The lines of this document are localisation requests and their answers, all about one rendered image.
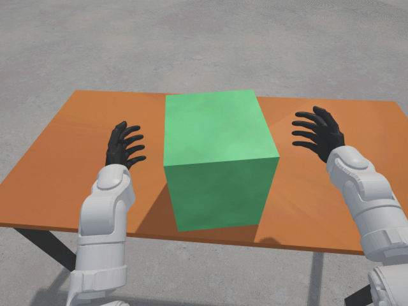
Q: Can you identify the right robot hand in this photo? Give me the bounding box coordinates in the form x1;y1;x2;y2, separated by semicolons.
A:
292;106;346;163

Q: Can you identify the robot left forearm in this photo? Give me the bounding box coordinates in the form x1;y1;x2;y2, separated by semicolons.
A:
66;164;136;306

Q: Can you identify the left robot hand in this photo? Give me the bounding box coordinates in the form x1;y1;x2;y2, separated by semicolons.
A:
105;121;146;170

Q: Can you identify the carton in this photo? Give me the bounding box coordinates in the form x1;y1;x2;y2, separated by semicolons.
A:
163;89;280;232

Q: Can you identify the robot right forearm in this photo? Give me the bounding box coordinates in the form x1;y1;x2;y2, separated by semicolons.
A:
326;145;408;266

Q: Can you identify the table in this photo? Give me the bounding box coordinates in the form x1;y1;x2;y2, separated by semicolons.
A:
0;90;408;306

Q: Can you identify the robot right upper arm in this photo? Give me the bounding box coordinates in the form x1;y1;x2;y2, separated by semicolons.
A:
368;263;408;306

